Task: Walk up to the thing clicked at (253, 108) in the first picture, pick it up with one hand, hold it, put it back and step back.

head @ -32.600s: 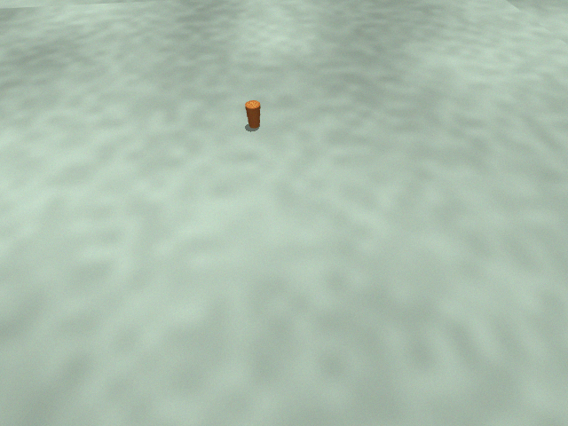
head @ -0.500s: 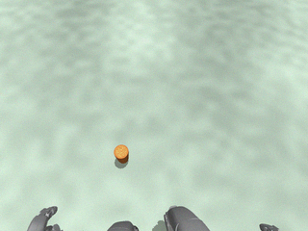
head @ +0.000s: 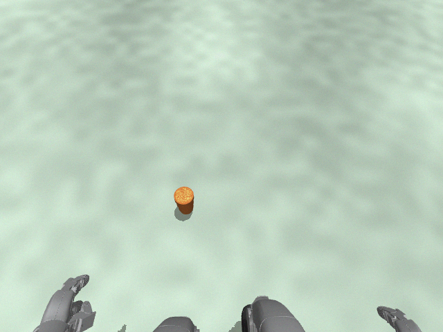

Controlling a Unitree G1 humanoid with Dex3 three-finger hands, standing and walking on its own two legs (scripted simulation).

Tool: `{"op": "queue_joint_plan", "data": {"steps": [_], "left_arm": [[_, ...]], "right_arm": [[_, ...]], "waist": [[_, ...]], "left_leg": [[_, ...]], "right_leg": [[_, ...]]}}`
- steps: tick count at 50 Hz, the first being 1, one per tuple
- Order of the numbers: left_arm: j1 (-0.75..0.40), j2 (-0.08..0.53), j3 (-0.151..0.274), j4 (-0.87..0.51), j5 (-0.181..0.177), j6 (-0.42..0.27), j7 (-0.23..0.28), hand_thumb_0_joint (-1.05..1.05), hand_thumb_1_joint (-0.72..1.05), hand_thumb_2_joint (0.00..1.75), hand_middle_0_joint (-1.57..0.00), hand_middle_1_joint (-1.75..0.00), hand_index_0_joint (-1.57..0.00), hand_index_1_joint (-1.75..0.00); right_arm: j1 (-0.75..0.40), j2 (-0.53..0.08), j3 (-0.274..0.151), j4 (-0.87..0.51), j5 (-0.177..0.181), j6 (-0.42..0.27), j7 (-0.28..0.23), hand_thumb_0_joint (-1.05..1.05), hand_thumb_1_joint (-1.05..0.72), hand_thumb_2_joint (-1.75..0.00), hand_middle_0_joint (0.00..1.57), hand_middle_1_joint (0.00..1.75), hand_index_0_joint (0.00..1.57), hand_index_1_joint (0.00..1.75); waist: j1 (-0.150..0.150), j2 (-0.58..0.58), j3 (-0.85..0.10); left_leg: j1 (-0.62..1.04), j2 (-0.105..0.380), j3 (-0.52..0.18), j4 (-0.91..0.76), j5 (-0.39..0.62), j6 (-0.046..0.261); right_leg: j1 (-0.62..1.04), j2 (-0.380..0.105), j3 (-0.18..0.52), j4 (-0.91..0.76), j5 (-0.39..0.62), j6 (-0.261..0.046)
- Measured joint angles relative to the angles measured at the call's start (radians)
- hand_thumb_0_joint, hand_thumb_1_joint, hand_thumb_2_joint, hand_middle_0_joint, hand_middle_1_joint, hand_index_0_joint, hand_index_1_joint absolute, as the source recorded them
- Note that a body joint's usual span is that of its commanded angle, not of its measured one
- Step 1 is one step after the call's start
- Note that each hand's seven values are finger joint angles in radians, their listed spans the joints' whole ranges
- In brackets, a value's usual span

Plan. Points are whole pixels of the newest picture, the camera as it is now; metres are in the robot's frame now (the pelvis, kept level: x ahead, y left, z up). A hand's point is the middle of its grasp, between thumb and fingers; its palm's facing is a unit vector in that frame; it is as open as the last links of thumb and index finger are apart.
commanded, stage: step back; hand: left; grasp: from the side
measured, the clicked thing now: (185, 202) +0.64 +0.16 -0.68
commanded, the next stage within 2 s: none
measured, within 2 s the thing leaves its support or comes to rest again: neither
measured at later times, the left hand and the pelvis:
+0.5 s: hand out of the picture -0.08 +0.22 -0.14, palm faces -0.09 -0.91 -0.41, open 7.4 cm; pelvis -0.16 -0.05 +0.00, yaw -5 degrees
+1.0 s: hand out of the picture -0.21 +0.19 -0.14, palm faces +0.01 -0.94 -0.35, open 7.4 cm; pelvis -0.33 -0.07 +0.01, yaw +0 degrees
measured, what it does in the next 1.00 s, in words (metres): walks backwards: right foot, then left foot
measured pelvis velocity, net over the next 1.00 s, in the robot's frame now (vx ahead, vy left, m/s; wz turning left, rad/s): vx -0.33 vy -0.07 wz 0.00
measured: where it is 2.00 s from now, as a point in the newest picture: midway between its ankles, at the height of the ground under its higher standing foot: outside the picture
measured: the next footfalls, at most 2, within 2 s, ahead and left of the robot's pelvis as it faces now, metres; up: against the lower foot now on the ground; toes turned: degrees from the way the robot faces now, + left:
right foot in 0.40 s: -0.14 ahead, -0.16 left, +0.00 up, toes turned -2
left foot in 0.80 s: -0.24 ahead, +0.05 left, +0.00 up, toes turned -1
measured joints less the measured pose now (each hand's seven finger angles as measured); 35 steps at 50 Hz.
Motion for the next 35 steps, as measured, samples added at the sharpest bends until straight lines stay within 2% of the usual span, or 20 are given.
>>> {"op": "queue_joint_plan", "data": {"steps": [1,2,4,5,7,10,13,16,18,20,21,22,23,25,27,29,31,35], "left_arm": [[0.000,0.011,0.006,0.007,-0.003,0.007,0.000,0.00,0.90,0.89,-0.21,-0.30,-0.21,-0.30],[0.007,0.014,0.012,0.018,-0.004,0.014,0.003,0.00,0.90,0.89,-0.21,-0.30,-0.21,-0.30],[0.021,0.011,0.016,0.047,0.000,0.026,0.007,0.00,0.90,0.89,-0.21,-0.30,-0.20,-0.30],[0.029,0.012,0.018,0.056,-0.001,0.029,0.006,0.00,0.90,0.89,-0.21,-0.30,-0.20,-0.30],[0.054,0.017,0.024,0.062,-0.007,0.027,0.001,0.00,0.90,0.89,-0.21,-0.30,-0.20,-0.30],[0.086,0.027,0.035,0.065,-0.006,0.021,-0.005,0.00,0.90,0.89,-0.21,-0.30,-0.20,-0.30],[0.111,0.037,0.042,0.071,-0.001,0.019,-0.004,0.00,0.90,0.89,-0.21,-0.30,-0.20,-0.30],[0.124,0.045,0.042,0.085,-0.001,0.021,-0.007,0.00,0.90,0.89,-0.21,-0.30,-0.20,-0.30],[0.124,0.044,0.040,0.095,-0.002,0.019,-0.011,0.00,0.90,0.89,-0.21,-0.30,-0.20,-0.30],[0.127,0.040,0.036,0.103,-0.003,0.010,-0.017,0.00,0.90,0.89,-0.21,-0.30,-0.20,-0.30],[0.119,0.023,0.036,0.115,-0.001,0.004,-0.018,0.00,0.90,0.89,-0.21,-0.30,-0.20,-0.30],[0.111,0.000,0.032,0.125,0.004,0.002,-0.021,0.00,0.90,0.89,-0.21,-0.30,-0.20,-0.30],[0.115,-0.015,0.026,0.124,0.009,0.001,-0.027,0.00,0.90,0.89,-0.21,-0.30,-0.20,-0.30],[0.138,-0.022,0.015,0.112,0.018,0.002,-0.035,0.00,0.90,0.89,-0.21,-0.30,-0.20,-0.30],[0.157,-0.029,0.010,0.108,0.020,0.005,-0.030,0.00,0.90,0.89,-0.21,-0.30,-0.21,-0.30],[0.153,-0.036,0.012,0.108,0.019,0.008,-0.023,0.00,0.90,0.89,-0.21,-0.30,-0.21,-0.30],[0.134,-0.034,0.016,0.092,0.020,0.006,-0.017,0.00,0.90,0.89,-0.21,-0.30,-0.21,-0.30],[0.078,-0.021,0.021,0.039,0.021,-0.007,0.003,0.00,0.90,0.89,-0.21,-0.30,-0.21,-0.30]], "right_arm": [[0.001,0.016,0.002,0.004,-0.010,0.000,0.004,0.01,-0.90,-0.90,0.20,0.30,0.20,0.30],[0.008,0.025,0.006,0.003,-0.015,0.000,0.011,0.01,-0.90,-0.90,0.20,0.30,0.20,0.30],[0.026,0.030,0.011,0.001,-0.019,-0.003,0.021,0.01,-0.90,-0.90,0.20,0.30,0.20,0.30],[0.032,0.032,0.012,0.002,-0.021,-0.003,0.021,0.01,-0.90,-0.90,0.20,0.30,0.20,0.30],[0.039,0.037,0.013,0.002,-0.023,-0.002,0.017,0.01,-0.90,-0.90,0.21,0.30,0.20,0.30],[0.034,0.034,0.009,-0.015,-0.018,-0.009,0.013,0.01,-0.90,-0.90,0.21,0.30,0.20,0.30],[0.011,0.028,0.004,-0.041,-0.012,-0.014,0.008,0.01,-0.90,-0.90,0.21,0.30,0.20,0.30],[-0.018,0.022,0.002,-0.071,-0.012,-0.017,0.007,0.01,-0.90,-0.90,0.21,0.30,0.20,0.30],[-0.033,0.011,0.002,-0.088,-0.014,-0.013,0.010,0.01,-0.90,-0.90,0.21,0.30,0.20,0.30],[-0.048,-0.004,0.003,-0.097,-0.013,-0.002,0.013,0.01,-0.90,-0.90,0.21,0.30,0.20,0.30],[-0.060,-0.020,-0.001,-0.093,-0.011,0.005,0.012,0.01,-0.90,-0.90,0.21,0.30,0.20,0.30],[-0.064,-0.036,-0.008,-0.086,-0.007,0.014,0.010,0.01,-0.90,-0.90,0.21,0.30,0.20,0.30],[-0.057,-0.041,-0.014,-0.076,-0.003,0.022,0.006,0.01,-0.90,-0.90,0.21,0.30,0.20,0.30],[-0.030,-0.029,-0.018,-0.049,0.003,0.036,-0.005,0.01,-0.90,-0.90,0.20,0.30,0.20,0.30],[-0.006,-0.025,-0.012,-0.030,0.010,0.039,-0.003,0.01,-0.90,-0.90,0.20,0.30,0.20,0.30],[0.023,-0.029,-0.008,-0.027,0.016,0.030,-0.005,0.01,-0.90,-0.90,0.20,0.30,0.20,0.30],[0.049,-0.031,-0.002,-0.024,0.017,0.021,-0.009,0.01,-0.90,-0.90,0.20,0.30,0.20,0.30],[0.077,-0.022,0.006,-0.008,0.010,0.017,-0.012,0.01,-0.90,-0.90,0.20,0.30,0.20,0.30]], "waist": [[0.011,-0.033,0.007],[0.013,-0.042,0.001],[-0.010,-0.019,-0.016],[-0.014,-0.012,-0.024],[-0.005,-0.011,-0.041],[0.008,-0.012,-0.047],[0.017,-0.013,-0.034],[0.021,-0.012,-0.019],[0.022,-0.004,-0.014],[0.025,0.010,-0.018],[0.020,0.048,-0.008],[0.005,0.098,0.002],[-0.005,0.120,-0.005],[0.020,0.090,-0.043],[0.039,0.062,-0.071],[0.025,0.064,-0.088],[0.016,0.067,-0.090],[0.001,0.070,-0.058]], "left_leg": [[0.004,-0.012,0.021,-0.003,0.009,0.008],[-0.004,-0.008,0.026,0.002,0.011,0.013],[-0.022,0.023,0.000,0.003,0.024,0.019],[-0.026,0.037,-0.008,-0.014,0.040,0.019],[-0.032,0.056,-0.003,-0.058,0.079,0.014],[-0.057,0.074,0.007,-0.090,0.123,0.008],[-0.091,0.089,0.022,-0.086,0.149,0.005],[-0.130,0.107,0.039,-0.060,0.167,-0.002],[-0.162,0.118,0.047,-0.034,0.176,-0.014],[-0.200,0.132,0.053,0.005,0.181,-0.031],[-0.217,0.152,0.034,0.028,0.183,-0.036],[-0.227,0.166,-0.005,0.045,0.180,-0.023],[-0.243,0.144,-0.050,0.074,0.103,-0.014],[-0.279,0.054,-0.079,0.230,-0.082,-0.013],[-0.292,-0.018,-0.089,0.390,-0.119,-0.011],[-0.291,-0.060,-0.109,0.487,-0.098,-0.012],[-0.264,-0.070,-0.109,0.512,-0.096,-0.019],[-0.154,-0.039,-0.071,0.357,-0.146,-0.030]], "right_leg": [[-0.014,0.001,0.033,0.033,-0.038,-0.008],[-0.033,0.028,0.062,0.094,-0.132,-0.013],[-0.067,0.100,0.085,0.273,-0.266,-0.014],[-0.079,0.127,0.095,0.360,-0.283,-0.015],[-0.093,0.154,0.122,0.490,-0.265,-0.016],[-0.069,0.150,0.148,0.563,-0.242,0.004],[-0.012,0.119,0.153,0.502,-0.254,0.028],[0.053,0.075,0.123,0.355,-0.276,0.040],[0.101,0.044,0.086,0.225,-0.271,0.034],[0.160,0.023,0.049,0.060,-0.217,0.018],[0.175,0.042,0.029,0.028,-0.217,0.008],[0.185,0.068,-0.002,0.019,-0.202,-0.001],[0.181,0.072,-0.022,0.022,-0.191,-0.007],[0.150,0.038,-0.001,0.040,-0.178,-0.021],[0.136,0.009,0.027,0.010,-0.143,-0.024],[0.125,-0.005,0.016,-0.034,-0.102,-0.021],[0.102,-0.005,-0.001,-0.053,-0.073,-0.026],[0.053,0.000,-0.049,-0.048,-0.036,-0.037]]}}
